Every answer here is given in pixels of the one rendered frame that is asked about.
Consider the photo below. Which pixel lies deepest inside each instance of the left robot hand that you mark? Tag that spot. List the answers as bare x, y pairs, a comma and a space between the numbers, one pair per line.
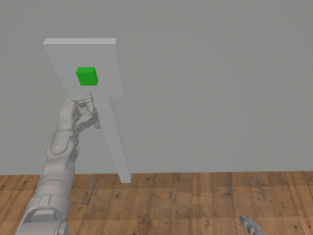
70, 118

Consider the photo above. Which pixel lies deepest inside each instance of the button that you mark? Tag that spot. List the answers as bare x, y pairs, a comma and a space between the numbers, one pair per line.
87, 76

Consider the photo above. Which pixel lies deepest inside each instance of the right robot hand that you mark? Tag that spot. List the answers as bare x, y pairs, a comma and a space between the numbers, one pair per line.
251, 225

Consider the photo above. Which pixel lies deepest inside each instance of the panel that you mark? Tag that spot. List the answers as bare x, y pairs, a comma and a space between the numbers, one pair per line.
66, 56

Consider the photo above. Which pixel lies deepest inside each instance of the left robot upper arm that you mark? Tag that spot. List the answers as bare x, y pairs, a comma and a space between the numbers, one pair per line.
48, 227

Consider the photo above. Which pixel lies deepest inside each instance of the robot left forearm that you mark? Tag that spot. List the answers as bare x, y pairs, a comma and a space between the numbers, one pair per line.
50, 200

